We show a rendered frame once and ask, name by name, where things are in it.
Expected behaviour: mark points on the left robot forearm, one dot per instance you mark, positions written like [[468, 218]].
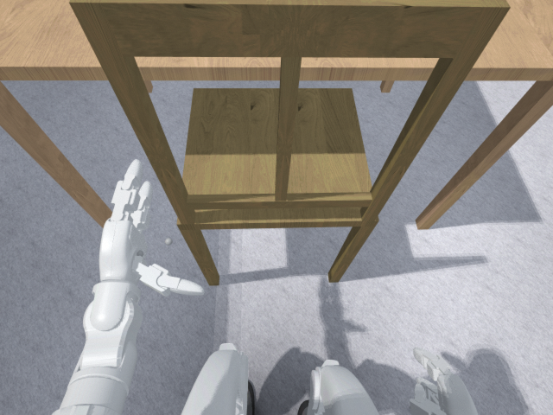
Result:
[[101, 380]]

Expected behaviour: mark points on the right robot hand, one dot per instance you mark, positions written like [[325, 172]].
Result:
[[449, 397]]

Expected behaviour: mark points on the left robot hand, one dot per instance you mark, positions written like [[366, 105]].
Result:
[[122, 238]]

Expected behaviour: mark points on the table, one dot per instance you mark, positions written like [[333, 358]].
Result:
[[43, 40]]

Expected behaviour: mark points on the left robot shin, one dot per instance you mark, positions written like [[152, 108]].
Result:
[[241, 404]]

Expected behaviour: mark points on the chair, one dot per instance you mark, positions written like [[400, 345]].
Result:
[[282, 157]]

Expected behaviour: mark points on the left robot thigh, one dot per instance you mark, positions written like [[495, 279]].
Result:
[[223, 377]]

